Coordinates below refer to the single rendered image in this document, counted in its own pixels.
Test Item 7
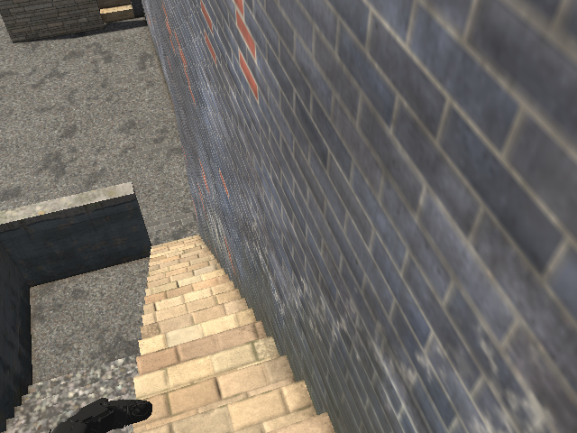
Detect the left robot hand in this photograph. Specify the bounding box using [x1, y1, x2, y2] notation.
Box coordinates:
[49, 398, 152, 433]

